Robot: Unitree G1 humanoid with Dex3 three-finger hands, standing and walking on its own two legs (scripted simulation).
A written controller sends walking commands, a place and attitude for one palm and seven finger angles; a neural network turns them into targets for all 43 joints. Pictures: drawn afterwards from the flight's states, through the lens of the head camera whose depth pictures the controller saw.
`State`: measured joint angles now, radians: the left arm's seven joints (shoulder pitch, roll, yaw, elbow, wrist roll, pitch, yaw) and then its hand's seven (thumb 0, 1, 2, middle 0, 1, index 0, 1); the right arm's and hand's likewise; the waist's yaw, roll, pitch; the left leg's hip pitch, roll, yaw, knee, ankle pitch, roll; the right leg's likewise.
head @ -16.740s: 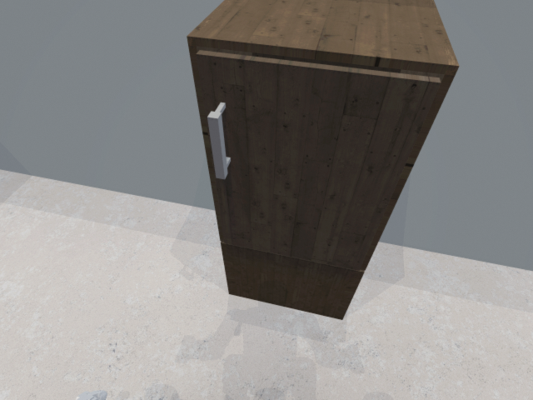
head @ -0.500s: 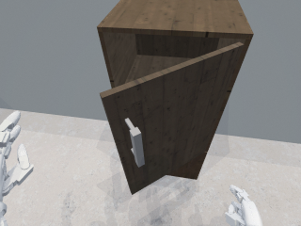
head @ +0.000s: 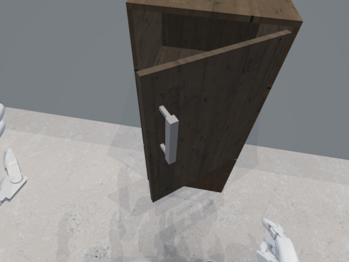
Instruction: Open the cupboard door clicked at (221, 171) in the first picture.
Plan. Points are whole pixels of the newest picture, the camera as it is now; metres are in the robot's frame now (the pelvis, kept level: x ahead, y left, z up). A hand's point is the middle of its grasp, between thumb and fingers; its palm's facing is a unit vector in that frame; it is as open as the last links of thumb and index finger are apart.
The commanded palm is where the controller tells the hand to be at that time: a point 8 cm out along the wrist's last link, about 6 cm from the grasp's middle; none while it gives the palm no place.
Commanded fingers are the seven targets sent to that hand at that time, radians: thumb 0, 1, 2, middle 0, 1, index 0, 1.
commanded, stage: step back with the hand held close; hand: left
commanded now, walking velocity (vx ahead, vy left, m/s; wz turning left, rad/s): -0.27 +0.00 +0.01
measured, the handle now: (167, 136) +0.39 +0.05 +0.07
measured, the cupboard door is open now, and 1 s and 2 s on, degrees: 40 40 40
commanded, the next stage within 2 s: stop stepping back and stand still in 0.60 s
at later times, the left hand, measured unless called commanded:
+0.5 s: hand (9, 221) +0.14 +0.24 +0.17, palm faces +0.31 -0.80 -0.51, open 7.4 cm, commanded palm +0.08 +0.29 +0.19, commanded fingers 0.00 0.90 0.90 -0.20 -0.30 -0.20 -0.30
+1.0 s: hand out of the picture -0.04 +0.24 +0.19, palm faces +0.39 -0.81 -0.45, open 7.4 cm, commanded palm -0.08 +0.28 +0.19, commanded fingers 0.00 0.90 0.90 -0.20 -0.30 -0.20 -0.30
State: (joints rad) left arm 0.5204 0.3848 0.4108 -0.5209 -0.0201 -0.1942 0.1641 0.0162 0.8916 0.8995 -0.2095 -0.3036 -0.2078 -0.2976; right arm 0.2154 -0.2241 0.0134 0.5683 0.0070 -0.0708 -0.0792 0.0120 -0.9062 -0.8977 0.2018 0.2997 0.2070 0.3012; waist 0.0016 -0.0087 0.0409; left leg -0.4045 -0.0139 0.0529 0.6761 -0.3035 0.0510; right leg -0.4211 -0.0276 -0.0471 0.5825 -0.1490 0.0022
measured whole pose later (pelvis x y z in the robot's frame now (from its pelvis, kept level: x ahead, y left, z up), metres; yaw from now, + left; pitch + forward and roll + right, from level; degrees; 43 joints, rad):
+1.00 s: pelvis -0.23 -0.02 +0.02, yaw -2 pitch +1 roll +0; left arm 0.60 0.43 0.40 -0.53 -0.06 -0.15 0.14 0.02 0.89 0.90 -0.21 -0.30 -0.21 -0.30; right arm 0.24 -0.19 0.03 0.69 -0.01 -0.09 -0.05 0.01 -0.90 -0.90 0.20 0.30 0.21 0.30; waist 0.02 -0.02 -0.06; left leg -0.55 -0.01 -0.01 0.86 -0.25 -0.03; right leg -0.13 0.04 -0.02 0.43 -0.31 -0.04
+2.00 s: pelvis -0.26 +0.01 +0.02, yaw +2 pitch -1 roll -1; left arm 0.27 0.19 0.02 0.99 0.01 0.02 0.03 -0.04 1.01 0.90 -0.21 -0.30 -0.20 -0.30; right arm 0.27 -0.17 0.00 1.05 -0.02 0.03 -0.01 0.01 -0.91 -0.90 0.20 0.30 0.20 0.30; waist -0.02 0.01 0.07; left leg -0.29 -0.01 -0.04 0.50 -0.19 0.01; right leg -0.21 0.04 0.00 0.49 -0.26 -0.03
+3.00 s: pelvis -0.24 +0.02 +0.02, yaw +1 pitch -2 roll +0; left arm 0.27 0.14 0.01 1.15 0.01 -0.01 0.03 0.01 0.91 0.90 -0.20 -0.30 -0.20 -0.29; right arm 0.26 -0.15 0.00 1.14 -0.02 0.00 -0.03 0.00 -0.91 -0.90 0.20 0.30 0.20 0.30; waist -0.02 0.02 0.05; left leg -0.20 -0.03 -0.02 0.40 -0.17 0.02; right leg -0.14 0.02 0.02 0.42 -0.25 -0.02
